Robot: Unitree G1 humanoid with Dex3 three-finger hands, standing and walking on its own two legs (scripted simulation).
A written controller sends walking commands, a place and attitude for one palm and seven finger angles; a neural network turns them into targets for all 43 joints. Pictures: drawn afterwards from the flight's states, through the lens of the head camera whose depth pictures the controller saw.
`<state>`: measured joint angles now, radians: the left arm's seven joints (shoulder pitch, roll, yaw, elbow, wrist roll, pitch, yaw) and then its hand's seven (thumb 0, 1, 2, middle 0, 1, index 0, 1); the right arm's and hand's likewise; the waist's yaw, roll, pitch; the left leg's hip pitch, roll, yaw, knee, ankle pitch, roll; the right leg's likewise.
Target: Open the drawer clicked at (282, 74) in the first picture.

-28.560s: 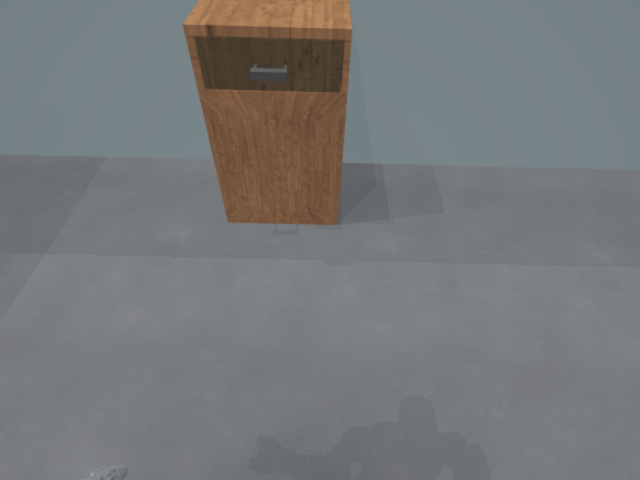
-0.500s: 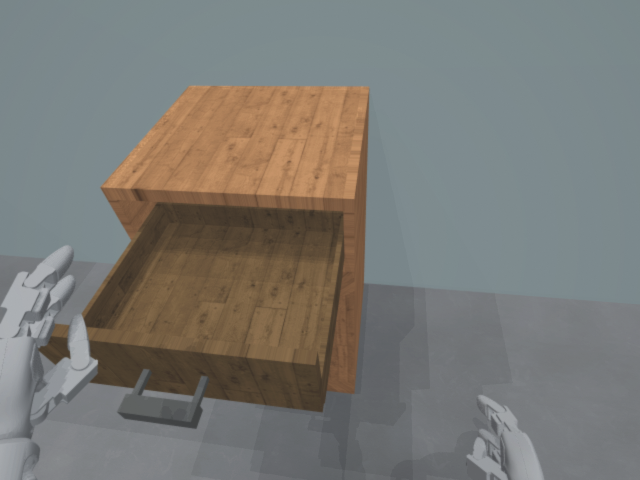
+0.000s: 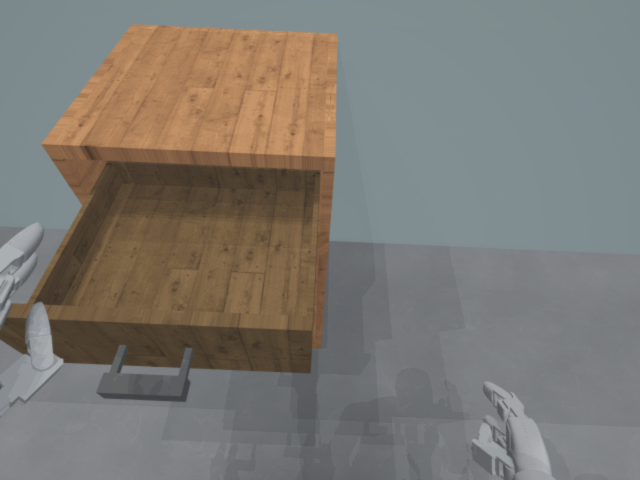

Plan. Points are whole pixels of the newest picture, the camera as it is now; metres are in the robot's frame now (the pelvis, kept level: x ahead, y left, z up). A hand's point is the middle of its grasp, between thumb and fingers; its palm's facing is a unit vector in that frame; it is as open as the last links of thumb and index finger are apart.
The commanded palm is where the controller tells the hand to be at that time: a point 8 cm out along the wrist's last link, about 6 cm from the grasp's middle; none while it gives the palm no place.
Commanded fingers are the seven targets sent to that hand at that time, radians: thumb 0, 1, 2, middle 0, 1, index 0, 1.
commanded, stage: step back with the hand held close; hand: left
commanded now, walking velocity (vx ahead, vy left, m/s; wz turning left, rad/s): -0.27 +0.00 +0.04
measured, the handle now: (150, 370) +0.27 +0.25 -0.07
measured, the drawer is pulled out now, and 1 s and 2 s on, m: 0.30 0.30 0.30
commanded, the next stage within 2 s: stop stepping back and stand still in 0.82 s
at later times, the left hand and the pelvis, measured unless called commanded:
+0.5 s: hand out of the picture +0.11 +0.24 +0.16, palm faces +0.40 -0.78 -0.48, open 7.4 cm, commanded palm +0.05 +0.28 +0.18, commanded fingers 0.00 0.90 0.90 -0.20 -0.30 -0.20 -0.30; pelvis -0.07 -0.01 -0.01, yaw +1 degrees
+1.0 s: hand out of the picture +0.01 +0.21 +0.16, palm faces +0.34 -0.83 -0.44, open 7.4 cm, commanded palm -0.04 +0.25 +0.18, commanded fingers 0.00 0.90 0.90 -0.20 -0.30 -0.20 -0.30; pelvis -0.18 -0.02 -0.01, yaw -2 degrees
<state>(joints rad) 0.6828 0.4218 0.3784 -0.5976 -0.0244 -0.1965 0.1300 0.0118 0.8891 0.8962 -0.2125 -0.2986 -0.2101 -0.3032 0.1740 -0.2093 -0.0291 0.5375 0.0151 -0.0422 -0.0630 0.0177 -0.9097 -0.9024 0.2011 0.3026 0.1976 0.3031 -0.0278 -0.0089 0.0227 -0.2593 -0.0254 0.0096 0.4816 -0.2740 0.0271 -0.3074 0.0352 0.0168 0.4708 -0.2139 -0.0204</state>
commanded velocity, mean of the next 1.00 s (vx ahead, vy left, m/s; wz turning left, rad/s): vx -0.29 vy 0.00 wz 0.02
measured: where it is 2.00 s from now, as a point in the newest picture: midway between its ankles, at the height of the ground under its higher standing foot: outside the picture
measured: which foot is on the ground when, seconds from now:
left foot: down 0.00-0.62, up 0.64-0.76, down 0.78-1.00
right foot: down 0.00-0.42, up 0.44-0.52, down 0.54-0.80, up 0.82-1.00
